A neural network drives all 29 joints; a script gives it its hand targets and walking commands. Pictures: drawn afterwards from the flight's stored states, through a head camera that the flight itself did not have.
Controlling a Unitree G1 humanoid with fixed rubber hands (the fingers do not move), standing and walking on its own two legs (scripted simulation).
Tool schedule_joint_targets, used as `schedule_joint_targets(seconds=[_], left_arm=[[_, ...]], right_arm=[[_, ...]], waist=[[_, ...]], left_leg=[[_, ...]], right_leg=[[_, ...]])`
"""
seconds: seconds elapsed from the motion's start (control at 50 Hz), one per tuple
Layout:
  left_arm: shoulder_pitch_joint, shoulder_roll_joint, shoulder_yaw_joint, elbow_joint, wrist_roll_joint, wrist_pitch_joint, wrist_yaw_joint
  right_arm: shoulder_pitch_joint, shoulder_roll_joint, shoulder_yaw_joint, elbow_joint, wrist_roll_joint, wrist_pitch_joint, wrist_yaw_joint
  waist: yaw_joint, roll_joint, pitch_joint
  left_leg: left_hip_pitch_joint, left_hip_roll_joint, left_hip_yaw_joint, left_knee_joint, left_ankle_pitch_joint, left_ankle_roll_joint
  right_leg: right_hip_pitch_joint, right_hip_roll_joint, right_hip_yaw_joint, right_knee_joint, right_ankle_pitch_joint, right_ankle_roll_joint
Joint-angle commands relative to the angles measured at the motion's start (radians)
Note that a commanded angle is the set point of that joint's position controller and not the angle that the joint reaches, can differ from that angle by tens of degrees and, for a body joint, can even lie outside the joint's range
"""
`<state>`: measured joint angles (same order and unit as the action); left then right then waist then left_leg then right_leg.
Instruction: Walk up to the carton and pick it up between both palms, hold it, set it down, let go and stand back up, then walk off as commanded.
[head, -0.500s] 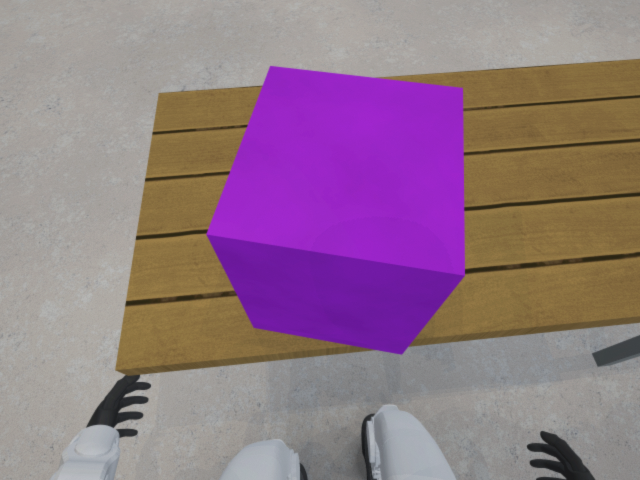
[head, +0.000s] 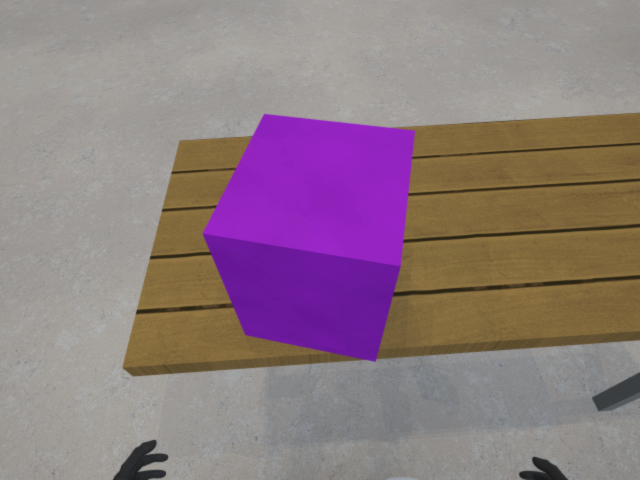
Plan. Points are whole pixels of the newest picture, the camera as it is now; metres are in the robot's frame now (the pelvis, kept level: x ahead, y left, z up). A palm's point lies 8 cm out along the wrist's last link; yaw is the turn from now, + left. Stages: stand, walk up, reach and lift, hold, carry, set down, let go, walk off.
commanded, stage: walk up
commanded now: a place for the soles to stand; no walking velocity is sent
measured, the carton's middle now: (322, 242) +0.40 +0.01 +0.04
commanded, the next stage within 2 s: none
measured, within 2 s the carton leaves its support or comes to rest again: neither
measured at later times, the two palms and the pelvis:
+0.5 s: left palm out of the picture +0.04 +0.28 -0.12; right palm out of the picture +0.01 -0.31 -0.12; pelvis -0.03 -0.01 +0.00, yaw +2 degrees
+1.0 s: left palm out of the picture +0.04 +0.29 -0.12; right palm out of the picture +0.05 -0.29 -0.12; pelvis -0.02 -0.01 +0.00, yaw +3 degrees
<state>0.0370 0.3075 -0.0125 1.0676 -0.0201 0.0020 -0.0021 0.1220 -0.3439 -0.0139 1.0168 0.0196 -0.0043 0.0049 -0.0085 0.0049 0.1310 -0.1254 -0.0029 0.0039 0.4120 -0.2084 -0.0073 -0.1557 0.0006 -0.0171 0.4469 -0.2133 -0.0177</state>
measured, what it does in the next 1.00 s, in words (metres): stands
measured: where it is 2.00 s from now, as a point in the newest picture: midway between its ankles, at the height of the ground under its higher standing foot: outside the picture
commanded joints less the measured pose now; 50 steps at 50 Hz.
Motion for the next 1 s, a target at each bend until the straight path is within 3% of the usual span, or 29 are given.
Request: schedule_joint_targets(seconds=[0.0,0.04,0.06,0.1,0.12,0.2,0.28,0.3,0.32,0.4,0.42,0.44,0.46,0.48,0.52,0.56,0.6,0.62,0.64,0.66,0.72,0.74,0.8,0.84,0.86,0.9,0.92,0.98], left_arm=[[-0.092,0.228,0.055,-0.036,-0.002,-0.036,0.012],[-0.076,0.217,0.061,-0.02,-0.001,-0.039,0.009],[-0.085,0.226,0.066,-0.022,0.0,-0.042,0.009],[-0.084,0.244,0.074,-0.019,0.003,-0.039,0.007],[-0.086,0.242,0.077,-0.015,0.002,-0.04,0.008],[-0.057,0.247,0.084,-0.017,0.004,-0.037,0.006],[-0.06,0.248,0.093,-0.029,0.004,-0.035,0.004],[-0.05,0.254,0.091,-0.032,0.005,-0.035,0.006],[-0.036,0.248,0.087,-0.027,0.009,-0.036,0.005],[-0.033,0.227,0.086,-0.037,0.005,-0.039,0.004],[-0.025,0.242,0.088,-0.036,0.011,-0.043,0.004],[-0.006,0.242,0.093,-0.042,0.007,-0.042,0.005],[-0.003,0.24,0.087,-0.044,0.007,-0.042,0.004],[-0.008,0.241,0.091,-0.045,0.004,-0.036,0.006],[0.003,0.235,0.088,-0.042,0.007,-0.038,0.009],[0.001,0.236,0.089,-0.043,0.009,-0.039,0.007],[-0.006,0.227,0.09,-0.053,0.015,-0.034,0.007],[0.006,0.232,0.088,-0.049,0.008,-0.036,0.008],[0.024,0.236,0.087,-0.053,0.014,-0.039,0.005],[0.043,0.233,0.09,-0.047,0.007,-0.04,0.007],[0.024,0.232,0.091,-0.061,0.014,-0.036,0.006],[0.025,0.237,0.09,-0.057,0.01,-0.035,0.006],[0.034,0.238,0.096,-0.065,0.015,-0.038,0.006],[0.013,0.241,0.097,-0.076,0.012,-0.029,0.002],[0.02,0.234,0.1,-0.08,0.016,-0.034,-0.001],[0.036,0.219,0.09,-0.076,0.009,-0.035,0.001],[0.026,0.232,0.096,-0.069,0.013,-0.035,-0.001],[0.057,0.232,0.094,-0.065,0.013,-0.037,0.005]], right_arm=[[-0.015,-0.21,-0.044,-0.006,-0.002,-0.041,-0.016],[-0.027,-0.203,-0.046,0.007,-0.002,-0.045,-0.018],[-0.019,-0.199,-0.046,0.013,-0.004,-0.044,-0.017],[-0.019,-0.198,-0.049,0.01,-0.005,-0.04,-0.018],[-0.017,-0.194,-0.048,0.013,-0.001,-0.04,-0.02],[0.009,-0.191,-0.05,0.008,0.0,-0.045,-0.017],[0.036,-0.209,-0.052,0.019,-0.007,-0.043,-0.021],[0.028,-0.208,-0.054,0.012,-0.009,-0.042,-0.021],[0.015,-0.216,-0.057,0.008,-0.013,-0.042,-0.024],[0.024,-0.207,-0.056,0.001,-0.009,-0.048,-0.022],[0.032,-0.222,-0.057,0.012,-0.011,-0.048,-0.021],[0.046,-0.204,-0.048,0.013,-0.004,-0.049,-0.021],[0.054,-0.217,-0.05,0.006,-0.004,-0.045,-0.022],[0.038,-0.214,-0.05,0.009,-0.008,-0.043,-0.021],[0.049,-0.214,-0.051,0.01,-0.012,-0.042,-0.022],[0.053,-0.207,-0.054,0.015,-0.017,-0.043,-0.022],[0.063,-0.212,-0.05,0.006,-0.006,-0.041,-0.022],[0.061,-0.207,-0.045,0.009,-0.009,-0.042,-0.025],[0.072,-0.197,-0.045,0.002,-0.01,-0.039,-0.023],[0.057,-0.205,-0.044,0.006,-0.01,-0.04,-0.024],[0.034,-0.206,-0.051,-0.004,-0.016,-0.039,-0.023],[0.059,-0.218,-0.053,-0.008,-0.013,-0.041,-0.022],[0.034,-0.197,-0.054,-0.02,-0.016,-0.036,-0.02],[0.069,-0.197,-0.055,-0.013,-0.014,-0.037,-0.024],[0.065,-0.208,-0.051,-0.015,-0.014,-0.039,-0.023],[0.049,-0.197,-0.048,-0.026,-0.019,-0.041,-0.023],[0.04,-0.212,-0.052,-0.023,-0.016,-0.043,-0.022],[0.031,-0.195,-0.049,-0.031,-0.013,-0.044,-0.024]], waist=[[-0.013,-0.067,-0.163],[-0.001,-0.021,-0.136],[-0.001,-0.045,-0.12],[-0.005,-0.009,-0.092],[-0.001,-0.024,-0.068],[-0.007,-0.054,-0.066],[-0.012,-0.006,-0.06],[-0.013,0.006,-0.077],[0.002,-0.032,-0.08],[-0.003,0.011,-0.091],[-0.001,-0.027,-0.112],[-0.003,-0.011,-0.129],[-0.003,-0.014,-0.121],[-0.003,-0.022,-0.089],[-0.004,0.024,-0.095],[-0.001,-0.028,-0.103],[-0.005,-0.049,-0.108],[-0.009,0.003,-0.082],[-0.003,-0.016,-0.106],[0.011,0.024,-0.071],[0.007,-0.002,-0.057],[0.001,0.016,-0.098],[0.005,-0.024,-0.1],[-0.005,0.003,-0.083],[0.001,-0.036,-0.089],[0.003,0.036,-0.068],[0.008,0.017,-0.093],[0.008,0.015,-0.146]], left_leg=[[0.048,0.138,-0.115,-0.129,0.105,0.011],[0.036,0.137,-0.117,-0.151,0.07,0.009],[0.015,0.131,-0.118,-0.146,0.046,0.014],[-0.001,0.123,-0.101,-0.137,0.026,0.003],[-0.004,0.115,-0.102,-0.146,0.003,0.012],[-0.037,0.114,-0.126,-0.148,-0.057,0.007],[-0.077,0.102,-0.119,-0.143,-0.071,0.009],[-0.075,0.105,-0.11,-0.149,-0.062,0.01],[-0.076,0.104,-0.123,-0.146,-0.058,0.019],[-0.111,0.115,-0.137,-0.164,-0.045,0.028],[-0.082,0.113,-0.133,-0.153,-0.004,0.022],[-0.095,0.119,-0.149,-0.162,-0.032,0.024],[-0.062,0.114,-0.127,-0.139,-0.032,0.022],[-0.086,0.111,-0.139,-0.135,-0.03,0.022],[-0.102,0.108,-0.13,-0.146,-0.045,0.024],[-0.068,0.12,-0.135,-0.154,0.012,0.015],[-0.106,0.116,-0.152,-0.149,-0.051,0.02],[-0.112,0.122,-0.148,-0.163,-0.034,0.022],[-0.094,0.117,-0.141,-0.156,-0.044,0.016],[-0.142,0.12,-0.153,-0.159,-0.044,0.019],[-0.129,0.106,-0.132,-0.135,-0.029,0.014],[-0.13,0.115,-0.15,-0.139,-0.07,0.018],[-0.093,0.106,-0.137,-0.119,-0.046,0.025],[-0.106,0.107,-0.141,-0.143,-0.084,0.015],[-0.123,0.103,-0.157,-0.139,-0.068,0.018],[-0.15,0.129,-0.17,-0.154,-0.059,0.022],[-0.136,0.12,-0.169,-0.164,-0.045,0.019],[-0.114,0.123,-0.165,-0.147,-0.015,0.026]], right_leg=[[0.038,-0.16,0.131,-0.202,0.06,-0.004],[0.029,-0.146,0.122,-0.209,0.009,0.001],[0.007,-0.158,0.137,-0.225,-0.053,0.0],[-0.019,-0.171,0.15,-0.264,-0.151,-0.004],[-0.043,-0.17,0.168,-0.283,-0.2,-0.013],[-0.049,-0.16,0.142,-0.278,-0.25,0.005],[-0.053,-0.168,0.153,-0.285,-0.279,-0.007],[-0.045,-0.17,0.146,-0.286,-0.271,-0.005],[-0.048,-0.16,0.147,-0.283,-0.27,-0.011],[0.016,-0.165,0.122,-0.251,-0.173,-0.009],[0.013,-0.159,0.113,-0.242,-0.154,-0.008],[0.046,-0.159,0.108,-0.239,-0.145,0.003],[-0.011,-0.162,0.138,-0.248,-0.181,-0.004],[-0.029,-0.16,0.119,-0.258,-0.191,0.0],[0.0,-0.159,0.125,-0.242,-0.17,-0.004],[0.007,-0.151,0.103,-0.24,-0.135,0.002],[0.014,-0.15,0.096,-0.239,-0.16,0.002],[0.003,-0.156,0.114,-0.231,-0.15,-0.005],[-0.006,-0.163,0.115,-0.237,-0.179,-0.004],[0.03,-0.151,0.105,-0.222,-0.133,0.005],[-0.012,-0.154,0.113,-0.238,-0.166,-0.009],[0.023,-0.166,0.105,-0.227,-0.177,-0.008],[-0.018,-0.157,0.117,-0.25,-0.227,-0.001],[-0.03,-0.154,0.101,-0.227,-0.228,0.0],[-0.014,-0.144,0.098,-0.219,-0.209,-0.002],[-0.004,-0.148,0.091,-0.202,-0.124,0.0],[0.021,-0.138,0.061,-0.182,-0.088,0.005],[0.053,-0.151,0.078,-0.187,-0.07,-0.003]])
